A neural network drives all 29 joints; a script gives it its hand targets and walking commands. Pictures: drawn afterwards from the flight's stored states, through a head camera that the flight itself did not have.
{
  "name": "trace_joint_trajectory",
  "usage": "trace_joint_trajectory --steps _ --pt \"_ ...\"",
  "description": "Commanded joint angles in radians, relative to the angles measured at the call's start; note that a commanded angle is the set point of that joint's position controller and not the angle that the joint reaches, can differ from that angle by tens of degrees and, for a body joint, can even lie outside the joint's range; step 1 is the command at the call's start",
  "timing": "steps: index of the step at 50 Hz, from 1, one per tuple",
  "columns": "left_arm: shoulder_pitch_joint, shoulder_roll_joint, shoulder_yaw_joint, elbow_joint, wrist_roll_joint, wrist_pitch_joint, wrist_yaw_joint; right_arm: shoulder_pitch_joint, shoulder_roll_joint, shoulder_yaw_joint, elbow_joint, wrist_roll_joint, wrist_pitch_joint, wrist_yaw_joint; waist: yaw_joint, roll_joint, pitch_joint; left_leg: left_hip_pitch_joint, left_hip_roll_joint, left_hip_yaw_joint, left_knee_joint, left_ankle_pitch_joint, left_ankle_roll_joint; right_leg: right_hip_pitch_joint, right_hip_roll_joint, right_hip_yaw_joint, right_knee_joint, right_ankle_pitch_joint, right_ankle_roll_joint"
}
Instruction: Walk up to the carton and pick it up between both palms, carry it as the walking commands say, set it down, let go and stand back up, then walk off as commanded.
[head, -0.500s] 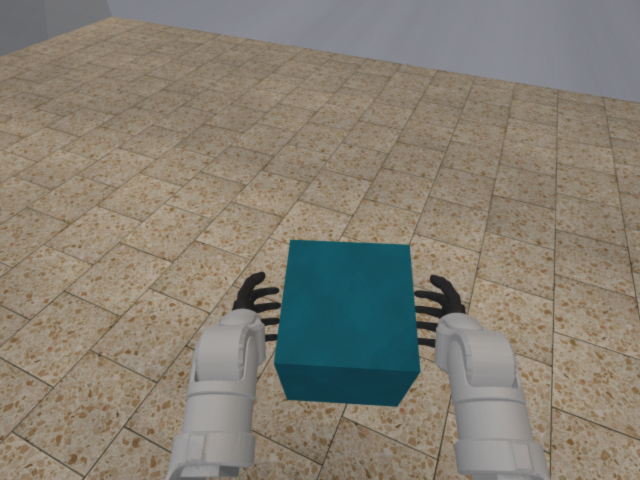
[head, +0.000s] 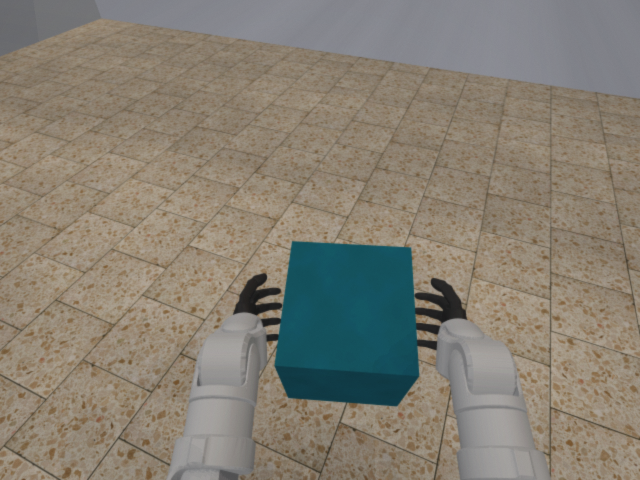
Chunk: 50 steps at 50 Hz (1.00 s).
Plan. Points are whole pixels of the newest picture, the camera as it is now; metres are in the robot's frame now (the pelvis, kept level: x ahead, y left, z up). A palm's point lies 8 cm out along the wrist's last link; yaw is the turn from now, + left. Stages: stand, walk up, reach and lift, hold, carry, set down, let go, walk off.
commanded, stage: carry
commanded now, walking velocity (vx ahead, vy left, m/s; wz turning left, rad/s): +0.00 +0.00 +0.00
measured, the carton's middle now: (346, 326) +0.35 +0.00 -0.03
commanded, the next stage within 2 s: none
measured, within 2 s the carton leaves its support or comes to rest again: neither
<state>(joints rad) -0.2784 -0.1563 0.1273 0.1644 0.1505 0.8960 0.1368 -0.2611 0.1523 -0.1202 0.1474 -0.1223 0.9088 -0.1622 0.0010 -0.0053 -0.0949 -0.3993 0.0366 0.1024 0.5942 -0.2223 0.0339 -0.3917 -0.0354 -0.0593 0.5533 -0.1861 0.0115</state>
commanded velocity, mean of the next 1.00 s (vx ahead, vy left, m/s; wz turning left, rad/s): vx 0.00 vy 0.00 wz -0.04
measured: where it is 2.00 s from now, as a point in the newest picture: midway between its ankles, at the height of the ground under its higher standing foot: outside the picture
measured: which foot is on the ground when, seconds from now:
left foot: down 0.00-1.00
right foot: down 0.00-1.00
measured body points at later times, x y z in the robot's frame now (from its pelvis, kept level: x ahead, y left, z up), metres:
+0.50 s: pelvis +0.00 +0.00 +0.00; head -0.02 +0.01 +0.45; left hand +0.30 +0.13 +0.03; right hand +0.30 -0.13 +0.03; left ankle +0.06 +0.10 -0.73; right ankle +0.06 -0.13 -0.73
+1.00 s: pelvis +0.00 +0.00 +0.00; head -0.02 +0.01 +0.45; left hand +0.30 +0.14 +0.04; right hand +0.30 -0.13 +0.04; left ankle +0.06 +0.10 -0.73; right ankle +0.06 -0.13 -0.73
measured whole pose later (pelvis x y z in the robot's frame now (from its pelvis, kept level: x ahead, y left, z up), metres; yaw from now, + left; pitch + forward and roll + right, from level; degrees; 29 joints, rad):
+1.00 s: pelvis +0.00 +0.00 +0.00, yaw +0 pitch +1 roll -1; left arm -0.25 -0.15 0.11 0.15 0.13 0.85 0.15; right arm -0.23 0.15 -0.10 0.13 -0.10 0.86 -0.17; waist 0.01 -0.01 -0.07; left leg -0.37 0.03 0.10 0.58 -0.22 0.03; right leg -0.37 -0.04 -0.07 0.55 -0.19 0.01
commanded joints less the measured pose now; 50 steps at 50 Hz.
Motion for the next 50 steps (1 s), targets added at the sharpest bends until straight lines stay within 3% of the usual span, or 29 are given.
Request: trace_joint_trajectory --steps 1,3,4,6,8,9,10,14,15,16,17,21,22,23,26,28,29,32,33,34,36,37,38,41,43,44,45,46,50 --pt "-0.524 -0.920 -0.506 -0.180 -0.296 -0.070 -0.221 -0.602 0.920 0.532 -0.222 0.299 -0.073 0.253 0.002 -0.015 -0.391 0.170 0.125 -0.103 -0.094 0.139 0.004 0.147 -0.088 0.068 -0.058 0.100 -0.034" --pt "-0.525 -0.929 -0.538 -0.204 -0.313 -0.063 -0.220 -0.575 0.913 0.552 -0.244 0.297 -0.067 0.250 0.002 -0.020 -0.402 0.178 0.129 -0.102 -0.083 0.152 0.005 0.164 -0.087 0.060 -0.054 0.114 -0.034" --pt "-0.485 -0.901 -0.484 -0.109 -0.259 -0.078 -0.222 -0.534 0.906 0.501 -0.139 0.252 -0.082 0.254 0.003 0.015 -0.388 0.182 0.133 -0.097 -0.100 0.120 0.004 0.157 -0.088 0.062 -0.058 0.094 -0.037" --pt "-0.545 -0.935 -0.558 -0.216 -0.322 -0.073 -0.221 -0.599 0.904 0.551 -0.275 0.302 -0.084 0.251 0.002 0.030 -0.380 0.179 0.128 -0.094 -0.112 0.091 0.003 0.134 -0.093 0.067 -0.056 0.061 -0.037" --pt "-0.517 -0.927 -0.554 -0.215 -0.316 -0.058 -0.223 -0.577 0.924 0.553 -0.248 0.305 -0.066 0.251 0.003 0.038 -0.383 0.176 0.127 -0.093 -0.104 0.075 -0.006 0.138 -0.094 0.070 -0.064 0.042 -0.041" --pt "-0.495 -0.901 -0.471 -0.058 -0.241 -0.077 -0.226 -0.523 0.887 0.433 -0.062 0.219 -0.085 0.257 0.000 0.076 -0.335 0.154 0.125 -0.111 -0.156 -0.010 -0.002 0.124 -0.078 0.059 -0.062 -0.014 -0.036" --pt "-0.537 -0.919 -0.541 -0.181 -0.300 -0.070 -0.220 -0.579 0.897 0.508 -0.219 0.279 -0.085 0.254 0.004 0.036 -0.366 0.159 0.132 -0.114 -0.135 0.056 0.003 0.154 -0.080 0.052 -0.055 0.029 -0.038" --pt "-0.540 -0.891 -0.447 -0.067 -0.235 -0.117 -0.225 -0.586 0.885 0.435 -0.074 0.223 -0.122 0.257 0.001 0.006 -0.302 0.141 0.110 -0.097 -0.136 -0.013 -0.005 0.104 -0.084 0.069 -0.091 -0.006 -0.034" --pt "-0.532 -0.894 -0.482 -0.136 -0.261 -0.121 -0.221 -0.565 0.883 0.466 -0.138 0.246 -0.126 0.254 0.003 0.053 -0.370 0.171 0.122 -0.101 -0.133 0.006 -0.001 0.137 -0.092 0.071 -0.073 0.016 -0.039" --pt "-0.546 -0.903 -0.519 -0.190 -0.297 -0.115 -0.223 -0.598 0.904 0.522 -0.215 0.282 -0.121 0.251 0.003 0.001 -0.349 0.159 0.123 -0.100 -0.122 -0.005 0.002 0.123 -0.089 0.075 -0.091 0.010 -0.036" --pt "-0.547 -0.883 -0.445 -0.075 -0.238 -0.135 -0.225 -0.557 0.879 0.432 -0.060 0.208 -0.137 0.252 -0.003 0.010 -0.330 0.161 0.116 -0.094 -0.116 -0.007 -0.004 0.112 -0.091 0.074 -0.107 -0.007 -0.037" --pt "-0.538 -0.879 -0.473 -0.122 -0.260 -0.142 -0.217 -0.572 0.885 0.484 -0.135 0.234 -0.146 0.244 0.000 -0.039 -0.329 0.138 0.116 -0.103 -0.119 -0.023 0.001 0.133 -0.086 0.060 -0.104 -0.031 -0.034" --pt "-0.554 -0.903 -0.528 -0.201 -0.302 -0.131 -0.212 -0.594 0.889 0.526 -0.233 0.281 -0.141 0.242 -0.001 0.036 -0.366 0.157 0.112 -0.104 -0.129 -0.025 0.003 0.149 -0.092 0.068 -0.092 -0.027 -0.041" --pt "-0.530 -0.881 -0.512 -0.196 -0.287 -0.125 -0.210 -0.564 0.906 0.525 -0.190 0.281 -0.129 0.243 0.001 -0.011 -0.351 0.160 0.115 -0.107 -0.122 -0.022 0.005 0.128 -0.087 0.069 -0.100 -0.033 -0.041" --pt "-0.500 -0.891 -0.509 -0.140 -0.278 -0.115 -0.208 -0.559 0.885 0.502 -0.187 0.263 -0.131 0.235 0.002 0.048 -0.364 0.178 0.110 -0.107 -0.128 0.007 0.011 0.127 -0.087 0.077 -0.102 -0.022 -0.048" --pt "-0.489 -0.893 -0.511 -0.152 -0.273 -0.110 -0.212 -0.584 0.874 0.527 -0.230 0.267 -0.122 0.238 0.000 -0.029 -0.370 0.167 0.117 -0.113 -0.125 0.037 0.007 0.149 -0.092 0.064 -0.089 0.012 -0.044" --pt "-0.504 -0.866 -0.474 -0.107 -0.242 -0.132 -0.211 -0.525 0.866 0.473 -0.112 0.222 -0.137 0.241 0.001 -0.004 -0.346 0.169 0.112 -0.089 -0.117 0.011 -0.002 0.130 -0.098 0.068 -0.104 -0.015 -0.041" --pt "-0.537 -0.883 -0.540 -0.236 -0.301 -0.128 -0.212 -0.544 0.887 0.532 -0.222 0.274 -0.133 0.242 0.001 0.005 -0.381 0.185 0.124 -0.109 -0.124 0.026 0.006 0.147 -0.091 0.061 -0.093 0.003 -0.047" --pt "-0.493 -0.888 -0.508 -0.167 -0.267 -0.129 -0.214 -0.534 0.871 0.498 -0.184 0.255 -0.135 0.244 0.003 0.030 -0.362 0.186 0.123 -0.113 -0.136 0.059 0.006 0.143 -0.084 0.050 -0.080 0.027 -0.038" --pt "-0.538 -0.884 -0.522 -0.229 -0.286 -0.133 -0.205 -0.545 0.879 0.515 -0.213 0.271 -0.135 0.241 0.004 0.049 -0.418 0.196 0.128 -0.107 -0.126 0.085 0.008 0.179 -0.085 0.050 -0.062 0.037 -0.038" --pt "-0.462 -0.874 -0.495 -0.149 -0.253 -0.130 -0.208 -0.557 0.854 0.508 -0.215 0.249 -0.142 0.238 0.000 -0.021 -0.381 0.177 0.120 -0.117 -0.121 0.067 0.013 0.174 -0.088 0.054 -0.078 0.044 -0.043" --pt "-0.480 -0.854 -0.446 -0.074 -0.216 -0.153 -0.210 -0.516 0.844 0.443 -0.085 0.193 -0.160 0.241 0.001 0.015 -0.360 0.177 0.118 -0.097 -0.119 0.068 0.009 0.158 -0.095 0.061 -0.089 0.057 -0.040" --pt "-0.478 -0.863 -0.519 -0.204 -0.273 -0.145 -0.206 -0.568 0.857 0.533 -0.255 0.277 -0.154 0.240 0.005 0.017 -0.369 0.179 0.117 -0.105 -0.123 0.083 0.008 0.162 -0.098 0.069 -0.074 0.071 -0.045" --pt "-0.496 -0.877 -0.523 -0.190 -0.272 -0.135 -0.212 -0.547 0.857 0.508 -0.214 0.254 -0.146 0.241 0.000 0.027 -0.353 0.176 0.118 -0.109 -0.139 0.012 0.003 0.142 -0.091 0.057 -0.085 -0.009 -0.043" --pt "-0.515 -0.876 -0.565 -0.272 -0.300 -0.123 -0.204 -0.518 0.879 0.535 -0.241 0.278 -0.130 0.240 0.003 0.057 -0.374 0.203 0.124 -0.107 -0.121 0.119 0.008 0.156 -0.091 0.061 -0.064 0.062 -0.038" --pt "-0.486 -0.857 -0.482 -0.122 -0.241 -0.133 -0.210 -0.471 0.863 0.467 -0.079 0.205 -0.135 0.237 0.003 -0.001 -0.361 0.208 0.127 -0.102 -0.105 0.140 0.008 0.150 -0.093 0.061 -0.076 0.082 -0.039" --pt "-0.501 -0.861 -0.505 -0.168 -0.261 -0.136 -0.210 -0.527 0.851 0.499 -0.176 0.231 -0.143 0.241 0.004 0.020 -0.404 0.219 0.133 -0.107 -0.099 0.179 0.012 0.178 -0.092 0.054 -0.065 0.106 -0.036" --pt "-0.450 -0.850 -0.458 -0.069 -0.216 -0.147 -0.214 -0.517 0.837 0.467 -0.114 0.204 -0.156 0.242 0.001 -0.003 -0.353 0.195 0.120 -0.102 -0.108 0.144 0.005 0.156 -0.097 0.060 -0.069 0.095 -0.043" --pt "-0.537 -0.959 -0.674 -0.395 -0.410 -0.065 -0.210 -0.606 0.925 0.674 -0.452 0.381 -0.075 0.232 0.005 0.007 -0.347 0.177 0.121 -0.089 -0.127 -0.002 -0.013 0.131 -0.101 0.076 -0.098 0.010 -0.036"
